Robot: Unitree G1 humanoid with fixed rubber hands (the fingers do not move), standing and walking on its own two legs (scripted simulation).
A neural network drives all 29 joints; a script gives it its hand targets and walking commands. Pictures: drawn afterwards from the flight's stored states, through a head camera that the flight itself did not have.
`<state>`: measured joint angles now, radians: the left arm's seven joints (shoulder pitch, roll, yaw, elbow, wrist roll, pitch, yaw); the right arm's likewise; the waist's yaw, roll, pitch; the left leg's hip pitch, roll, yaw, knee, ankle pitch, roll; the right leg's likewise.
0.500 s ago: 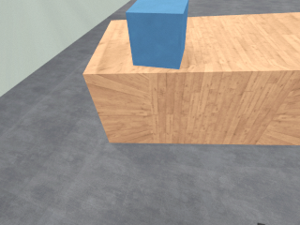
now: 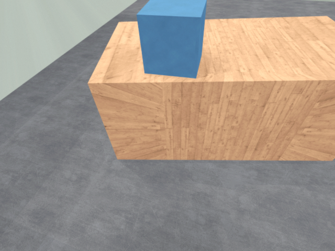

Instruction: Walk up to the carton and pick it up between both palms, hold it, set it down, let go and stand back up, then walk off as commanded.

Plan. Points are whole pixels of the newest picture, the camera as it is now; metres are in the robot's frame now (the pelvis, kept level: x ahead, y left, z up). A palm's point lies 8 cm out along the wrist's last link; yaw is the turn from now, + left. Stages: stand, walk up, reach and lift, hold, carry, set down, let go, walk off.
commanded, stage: stand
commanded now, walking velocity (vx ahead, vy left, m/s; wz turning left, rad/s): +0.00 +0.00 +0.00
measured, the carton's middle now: (174, 37) +1.04 -0.04 +0.04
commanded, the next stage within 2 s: none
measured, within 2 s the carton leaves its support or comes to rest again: neither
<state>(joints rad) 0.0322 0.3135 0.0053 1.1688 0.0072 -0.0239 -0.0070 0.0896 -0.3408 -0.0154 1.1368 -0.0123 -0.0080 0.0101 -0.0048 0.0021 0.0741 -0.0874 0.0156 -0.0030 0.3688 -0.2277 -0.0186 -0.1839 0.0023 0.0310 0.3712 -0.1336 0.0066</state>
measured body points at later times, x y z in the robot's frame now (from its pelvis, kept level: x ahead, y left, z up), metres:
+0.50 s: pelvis +0.01 +0.01 +0.00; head +0.02 +0.01 +0.45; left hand +0.10 +0.29 -0.13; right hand +0.08 -0.29 -0.13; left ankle -0.01 +0.13 -0.74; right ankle +0.05 -0.12 -0.74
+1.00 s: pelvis +0.01 +0.01 +0.00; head +0.02 +0.01 +0.45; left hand +0.10 +0.30 -0.13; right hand +0.08 -0.29 -0.14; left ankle -0.01 +0.13 -0.74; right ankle +0.05 -0.12 -0.74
